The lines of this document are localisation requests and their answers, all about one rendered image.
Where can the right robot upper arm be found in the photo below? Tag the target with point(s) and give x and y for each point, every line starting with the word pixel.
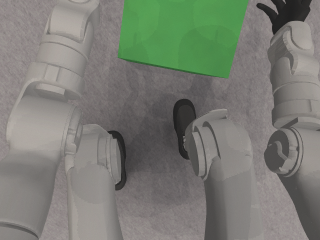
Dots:
pixel 294 155

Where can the carton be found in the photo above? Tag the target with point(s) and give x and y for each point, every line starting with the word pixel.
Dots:
pixel 193 36

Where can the robot right hand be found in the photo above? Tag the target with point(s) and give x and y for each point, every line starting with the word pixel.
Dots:
pixel 293 10

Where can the robot foot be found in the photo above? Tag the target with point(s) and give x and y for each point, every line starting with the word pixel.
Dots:
pixel 122 149
pixel 183 114

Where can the robot right forearm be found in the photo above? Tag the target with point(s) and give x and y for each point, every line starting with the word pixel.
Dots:
pixel 294 78

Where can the robot right foot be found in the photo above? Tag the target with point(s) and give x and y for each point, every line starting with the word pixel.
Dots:
pixel 183 114

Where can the robot left forearm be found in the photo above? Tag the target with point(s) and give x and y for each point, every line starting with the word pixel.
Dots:
pixel 64 51

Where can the robot left foot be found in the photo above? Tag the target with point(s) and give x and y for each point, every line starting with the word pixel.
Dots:
pixel 122 149

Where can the left robot upper arm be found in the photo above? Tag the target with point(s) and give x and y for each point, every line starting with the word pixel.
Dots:
pixel 42 131

